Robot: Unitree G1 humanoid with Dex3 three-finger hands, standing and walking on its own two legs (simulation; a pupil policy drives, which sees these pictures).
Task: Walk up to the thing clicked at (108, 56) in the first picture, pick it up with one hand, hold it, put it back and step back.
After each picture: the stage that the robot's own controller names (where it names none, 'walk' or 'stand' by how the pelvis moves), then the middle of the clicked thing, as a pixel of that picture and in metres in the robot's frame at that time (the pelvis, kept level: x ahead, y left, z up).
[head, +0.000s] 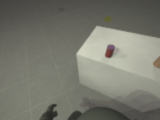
stand; (109, 51) +0.61 -0.12 -0.02
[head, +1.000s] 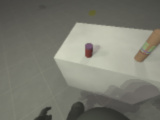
rise first; (88, 50) +0.54 +0.09 +0.01
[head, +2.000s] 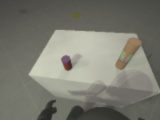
stand; (67, 63) +0.40 +0.23 +0.00
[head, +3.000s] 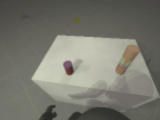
stand; (68, 68) +0.39 +0.22 -0.02
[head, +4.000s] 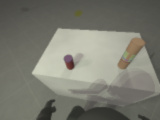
stand; (69, 62) +0.41 +0.21 -0.01
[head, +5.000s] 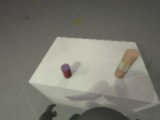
stand; (66, 71) +0.36 +0.23 -0.02
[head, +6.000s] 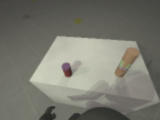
stand; (67, 70) +0.37 +0.22 -0.02
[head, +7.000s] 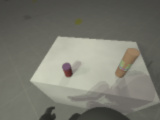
stand; (67, 70) +0.37 +0.22 -0.02
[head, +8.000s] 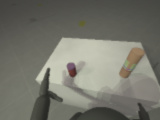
rise first; (72, 70) +0.37 +0.21 -0.02
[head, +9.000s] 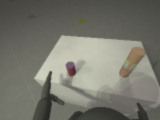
go down; (71, 69) +0.37 +0.21 -0.02
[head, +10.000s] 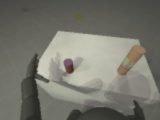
go down; (69, 66) +0.39 +0.20 -0.01
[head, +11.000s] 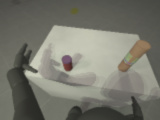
go down; (67, 63) +0.39 +0.19 +0.02
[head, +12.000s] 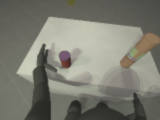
close in; (65, 60) +0.38 +0.19 +0.05
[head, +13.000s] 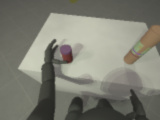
close; (67, 54) +0.41 +0.18 +0.07
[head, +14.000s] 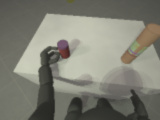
lift; (64, 49) +0.45 +0.20 +0.07
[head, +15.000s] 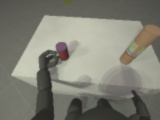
lift; (63, 52) +0.43 +0.20 +0.07
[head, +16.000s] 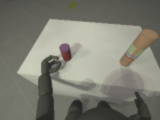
lift; (66, 52) +0.44 +0.20 +0.06
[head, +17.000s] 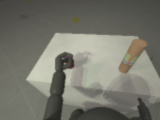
lift; (69, 61) +0.43 +0.20 +0.04
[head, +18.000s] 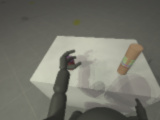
close; (70, 63) +0.43 +0.20 +0.01
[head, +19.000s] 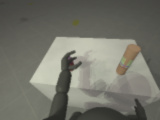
close; (69, 64) +0.43 +0.21 +0.00
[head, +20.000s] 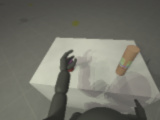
stand; (69, 64) +0.43 +0.21 -0.01
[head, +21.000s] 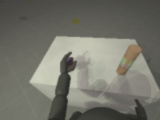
stand; (69, 64) +0.42 +0.21 -0.01
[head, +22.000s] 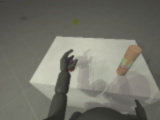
stand; (70, 64) +0.43 +0.20 -0.01
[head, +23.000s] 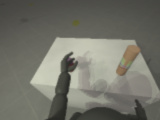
stand; (70, 65) +0.42 +0.21 -0.01
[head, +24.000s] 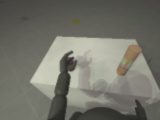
stand; (70, 64) +0.42 +0.21 -0.01
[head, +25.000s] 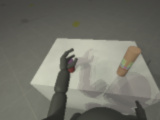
close; (70, 65) +0.42 +0.20 -0.01
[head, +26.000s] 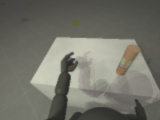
stand; (69, 64) +0.43 +0.21 -0.01
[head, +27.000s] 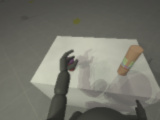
close; (70, 64) +0.42 +0.20 -0.01
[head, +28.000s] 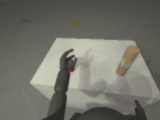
close; (70, 65) +0.43 +0.21 -0.01
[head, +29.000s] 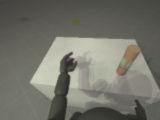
stand; (69, 64) +0.42 +0.21 -0.01
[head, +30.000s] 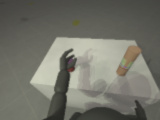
close; (70, 65) +0.42 +0.20 -0.01
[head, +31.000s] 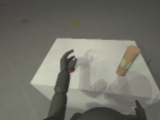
close; (70, 65) +0.42 +0.20 -0.01
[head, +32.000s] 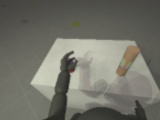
close; (70, 65) +0.42 +0.20 -0.01
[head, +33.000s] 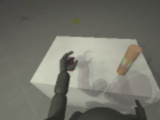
close; (70, 64) +0.43 +0.20 -0.01
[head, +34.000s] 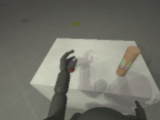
close; (70, 65) +0.42 +0.21 -0.01
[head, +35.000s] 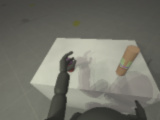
stand; (69, 65) +0.42 +0.21 -0.01
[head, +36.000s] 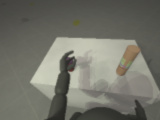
close; (69, 64) +0.43 +0.21 -0.01
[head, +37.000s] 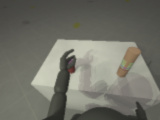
close; (70, 66) +0.42 +0.20 -0.01
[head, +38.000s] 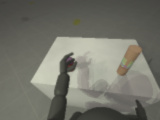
close; (70, 64) +0.42 +0.21 -0.01
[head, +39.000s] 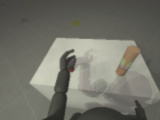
close; (69, 65) +0.42 +0.21 -0.01
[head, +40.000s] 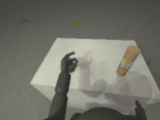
close; (70, 65) +0.42 +0.21 -0.01
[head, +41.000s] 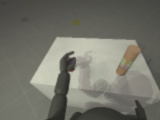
stand; (69, 64) +0.42 +0.21 -0.01
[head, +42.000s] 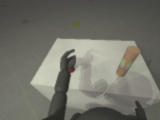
close; (70, 65) +0.42 +0.21 -0.01
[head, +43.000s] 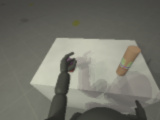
close; (70, 65) +0.42 +0.21 -0.01
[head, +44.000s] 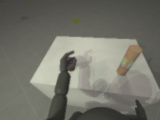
stand; (70, 64) +0.42 +0.20 -0.01
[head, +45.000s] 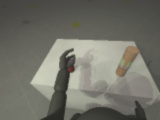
close; (70, 65) +0.43 +0.21 -0.01
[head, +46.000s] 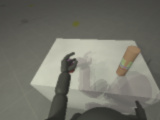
close; (70, 66) +0.42 +0.21 -0.01
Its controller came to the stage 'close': yes
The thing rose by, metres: 0.00
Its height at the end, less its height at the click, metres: +0.00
